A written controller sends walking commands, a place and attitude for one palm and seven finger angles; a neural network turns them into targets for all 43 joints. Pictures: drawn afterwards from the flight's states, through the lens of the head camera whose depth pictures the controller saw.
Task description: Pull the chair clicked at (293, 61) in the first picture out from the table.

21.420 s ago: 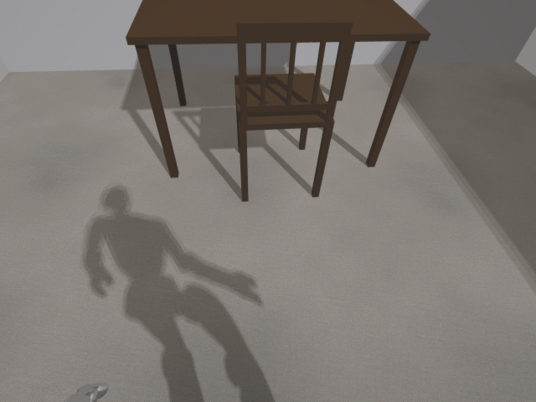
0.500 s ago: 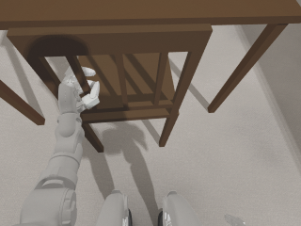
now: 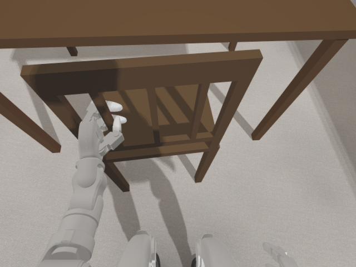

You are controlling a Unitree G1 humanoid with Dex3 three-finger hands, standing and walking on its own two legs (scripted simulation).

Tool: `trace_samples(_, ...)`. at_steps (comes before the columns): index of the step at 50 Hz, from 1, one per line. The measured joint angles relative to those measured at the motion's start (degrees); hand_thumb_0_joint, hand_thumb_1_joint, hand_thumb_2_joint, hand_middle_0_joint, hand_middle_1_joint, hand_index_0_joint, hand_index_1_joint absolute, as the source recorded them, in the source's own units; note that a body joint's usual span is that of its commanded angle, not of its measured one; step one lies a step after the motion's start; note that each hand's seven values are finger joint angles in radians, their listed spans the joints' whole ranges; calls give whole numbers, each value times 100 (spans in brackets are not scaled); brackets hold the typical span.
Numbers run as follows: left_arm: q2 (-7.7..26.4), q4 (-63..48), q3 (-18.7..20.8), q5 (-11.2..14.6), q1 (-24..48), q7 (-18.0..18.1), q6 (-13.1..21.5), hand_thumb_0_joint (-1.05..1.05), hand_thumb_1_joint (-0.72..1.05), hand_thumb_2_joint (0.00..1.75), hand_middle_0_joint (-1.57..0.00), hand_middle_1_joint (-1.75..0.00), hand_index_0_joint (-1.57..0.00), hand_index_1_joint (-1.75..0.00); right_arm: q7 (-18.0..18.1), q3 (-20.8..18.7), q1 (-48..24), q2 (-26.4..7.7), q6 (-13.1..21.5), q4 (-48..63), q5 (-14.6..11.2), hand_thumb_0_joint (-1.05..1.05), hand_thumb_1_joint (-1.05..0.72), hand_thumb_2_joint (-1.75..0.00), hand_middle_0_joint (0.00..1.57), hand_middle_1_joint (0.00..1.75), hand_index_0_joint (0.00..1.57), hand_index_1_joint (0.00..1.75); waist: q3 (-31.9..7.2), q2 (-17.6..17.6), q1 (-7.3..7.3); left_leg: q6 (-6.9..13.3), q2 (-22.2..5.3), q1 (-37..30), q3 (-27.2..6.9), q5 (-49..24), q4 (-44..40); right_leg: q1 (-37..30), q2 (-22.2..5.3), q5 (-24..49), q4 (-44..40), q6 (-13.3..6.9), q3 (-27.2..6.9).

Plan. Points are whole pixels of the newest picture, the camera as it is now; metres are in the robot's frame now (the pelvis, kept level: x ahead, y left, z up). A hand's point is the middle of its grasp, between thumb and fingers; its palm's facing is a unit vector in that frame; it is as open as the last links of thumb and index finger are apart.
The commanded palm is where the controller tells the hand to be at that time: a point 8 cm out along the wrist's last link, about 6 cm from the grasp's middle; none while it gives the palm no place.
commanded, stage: hook a spindle and tug to test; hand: left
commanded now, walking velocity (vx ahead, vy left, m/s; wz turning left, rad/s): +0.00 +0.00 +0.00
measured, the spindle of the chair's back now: (154, 118) +0.45 +0.05 +0.01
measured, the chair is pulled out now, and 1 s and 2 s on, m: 0.02 0.10 0.18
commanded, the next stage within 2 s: step backward, pulling the chair out in 0.14 s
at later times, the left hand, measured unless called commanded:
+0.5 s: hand (121, 138) +0.38 +0.12 +0.03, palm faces +0.01 -0.99 -0.15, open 5.2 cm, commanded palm +0.36 +0.17 +0.03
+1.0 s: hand (122, 164) +0.32 +0.11 +0.03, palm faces -0.07 -0.99 -0.15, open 4.9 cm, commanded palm +0.31 +0.16 +0.04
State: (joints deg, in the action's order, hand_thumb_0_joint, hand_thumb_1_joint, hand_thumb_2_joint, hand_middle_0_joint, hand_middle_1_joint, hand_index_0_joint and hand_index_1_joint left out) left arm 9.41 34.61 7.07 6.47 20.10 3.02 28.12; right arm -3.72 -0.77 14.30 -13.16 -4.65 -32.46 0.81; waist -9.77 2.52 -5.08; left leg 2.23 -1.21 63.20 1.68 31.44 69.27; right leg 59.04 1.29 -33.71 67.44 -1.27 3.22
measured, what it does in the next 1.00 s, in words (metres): rises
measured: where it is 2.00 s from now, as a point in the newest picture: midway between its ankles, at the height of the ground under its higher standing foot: outside the picture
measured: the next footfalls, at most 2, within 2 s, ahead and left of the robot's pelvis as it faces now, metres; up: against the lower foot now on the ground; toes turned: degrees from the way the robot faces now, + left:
right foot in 1.60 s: -0.14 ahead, -0.14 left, +0.00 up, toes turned -3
left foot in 1.88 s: -0.09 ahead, +0.12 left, +0.00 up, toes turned +0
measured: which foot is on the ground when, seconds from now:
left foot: down 0.00-1.00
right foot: down 0.00-1.00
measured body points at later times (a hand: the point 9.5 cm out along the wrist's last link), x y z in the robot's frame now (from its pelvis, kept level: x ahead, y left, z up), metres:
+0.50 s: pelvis +0.01 +0.00 +0.08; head +0.10 -0.01 +0.52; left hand +0.38 +0.17 +0.04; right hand +0.10 -0.24 -0.05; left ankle +0.00 +0.09 -0.64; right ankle -0.03 -0.11 -0.63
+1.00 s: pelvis -0.03 +0.01 +0.10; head +0.07 -0.01 +0.54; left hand +0.32 +0.16 +0.05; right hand +0.06 -0.24 -0.04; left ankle +0.00 +0.09 -0.64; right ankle -0.03 -0.11 -0.64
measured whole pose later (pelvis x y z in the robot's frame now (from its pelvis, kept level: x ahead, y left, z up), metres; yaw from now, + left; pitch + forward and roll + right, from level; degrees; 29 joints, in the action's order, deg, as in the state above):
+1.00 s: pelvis -0.03 +0.01 +0.10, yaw -1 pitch +6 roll -1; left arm 9.1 50.1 0.8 3.9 22.1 4.1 11.6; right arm 4.6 1.3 12.0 -11.8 -8.5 -34.7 -2.1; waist 6.4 2.3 -4.7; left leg 2.6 -0.4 23.7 4.5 11.7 29.2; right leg 20.4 1.3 -13.5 27.8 -0.4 0.5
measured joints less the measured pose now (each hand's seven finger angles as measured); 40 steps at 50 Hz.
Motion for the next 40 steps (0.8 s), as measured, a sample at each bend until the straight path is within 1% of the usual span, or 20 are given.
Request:
trace_samples(7, -87, -216, -163, -53, -201, 23, 10, 1, 78, 81, -38, -138, -38, -141, 32, 3, -124, 17, 16, 25, 1, 0, -91, -89, 20, 30, 20, 30, 13, -14, 80, -11, 29, -22, -23, 9, 24, -27, -26, -39, 47, -11, 23)
trace_samples(13, -101, -157, -199, -91, -109, 48, 3, 1, 77, 83, -39, -139, -39, -142, 78, 14, -220, 15, 42, -1, 9, 0, -91, -89, 20, 30, 20, 30, 17, -16, 108, -34, 49, 51, -77, -2, 112, 27, -46, -62, 147, -38, 80)
trace_samples(14, -70, -232, -196, -142, -73, 90, -179, 1, 77, 83, -39, -138, -38, -142, 139, 19, -272, 38, -71, 18, -75, 0, -91, -89, 20, 30, 20, 30, 161, -37, 93, -33, 60, -96, -73, -9, 66, -115, -54, -63, 115, -39, 75)
trace_samples(15, -8, -324, -224, -235, -29, 152, -508, 1, 77, 83, -39, -136, -38, -142, 243, 27, -308, 77, -225, 76, -168, 0, -91, -89, 20, 30, 20, 30, 368, -59, 60, -24, 87, -368, -64, -64, -74, -396, -76, 265, -68, -47, 63)
trace_samples(16, 55, -351, -272, -269, -3, 206, -860, 2, 76, 83, -39, -134, -38, -143, 350, 45, -299, 115, -339, 147, -246, 1, -91, -89, 20, 30, 20, 30, 534, -65, 19, -21, 120, -678, -59, -132, -284, -703, -100, 445, -264, -41, 52)
trace_samples(17, 100, -308, -316, -294, -2, 257, -1168, 3, 76, 84, -39, -131, -38, -143, 444, 80, -264, 138, -424, 209, -310, 1, -91, -89, 20, 30, 20, 29, 620, -44, -24, -70, 136, -975, -61, -233, -552, -993, -106, 414, -491, -28, 43)
trace_samples(18, 132, -201, -363, -312, -22, 299, -1421, 3, 77, 84, -37, -128, -39, -143, 520, 121, -213, 148, -491, 254, -359, 1, -91, -89, 19, 30, 20, 29, 636, -1, -72, -38, 151, -1247, -59, -345, -857, -1264, -107, 385, -776, -14, 35)
trace_samples(20, 137, 137, -445, -259, -46, 358, -1783, 5, 77, 84, -35, -122, -39, -143, 645, 203, -90, 138, -586, 306, -441, 1, -91, -89, 19, 30, 20, 29, 595, 71, -123, -16, 160, -1760, -28, -589, -1500, -1762, -96, 505, -1413, 19, -10)
trace_samples(21, 120, 338, -471, -232, -41, 368, -1883, 5, 77, 84, -33, -120, -40, -144, 696, 241, -26, 126, -614, 308, -463, 1, -91, -89, 20, 30, 20, 29, 577, 72, -126, -11, 167, -2012, 6, -705, -1803, -2001, -104, 877, -1733, 46, -41)
trace_samples(22, 87, 550, -478, -193, -26, 367, -1917, 5, 77, 83, -32, -117, -41, -144, 737, 278, 29, 111, -632, 287, -474, 1, -91, -89, 20, 30, 20, 30, 570, 51, -121, -8, 172, -2249, 39, -808, -2074, -2224, -106, 1103, -1997, 67, -74)
trace_samples(24, 29, 944, -495, -189, 56, 350, -1934, 6, 78, 83, -31, -114, -43, -144, 809, 320, 92, 64, -656, 189, -483, 0, -91, -89, 20, 30, 20, 30, 592, 26, -104, -10, 155, -2641, 56, -990, -2532, -2621, -76, 1104, -2451, 88, -95)
trace_samples(28, 17, 1541, -596, -280, 385, 267, -1855, 6, 77, 82, -30, -113, -46, -144, 920, 262, 73, -69, -660, -6, -448, 0, -91, -89, 20, 30, 20, 30, 818, -9, -43, 1, 114, -3134, 39, -1295, -3141, -3161, -20, 1372, -3175, 130, -79)
trace_samples(30, 20, 1740, -608, -298, 543, 233, -1798, 6, 78, 81, -29, -112, -47, -144, 951, 207, 15, -136, -660, -84, -427, 0, -91, -89, 20, 30, 20, 30, 975, -24, -34, 9, 100, -3298, 44, -1451, -3347, -3328, -5, 1599, -3411, 156, -76)
trace_samples(33, 49, 1842, -631, -310, 648, 190, -1764, 6, 78, 81, -27, -112, -49, -145, 968, 123, -42, -213, -654, -114, -407, 0, -91, -89, 20, 30, 20, 30, 1163, -40, -60, 27, 92, -3498, 63, -1616, -3612, -3505, 7, 1846, -3665, 152, -86)
trace_samples(36, 89, 1764, -660, -311, 593, 148, -1751, 5, 78, 80, -26, -113, -49, -145, 964, 62, -65, -229, -638, -110, -393, 0, -91, -89, 20, 30, 20, 30, 1254, -90, -80, 80, 115, -3622, 132, -1664, -3766, -3650, -13, 1877, -3889, 144, -148)
trace_samples(40, 122, 1551, -672, -301, 409, 123, -1735, 5, 78, 80, -25, -114, -50, -145, 936, 67, -128, -163, -603, -79, -346, 0, -91, -89, 20, 30, 20, 30, 1388, -146, -86, 108, 142, -3778, 268, -1774, -3922, -3764, -48, 1915, -4028, 160, -271)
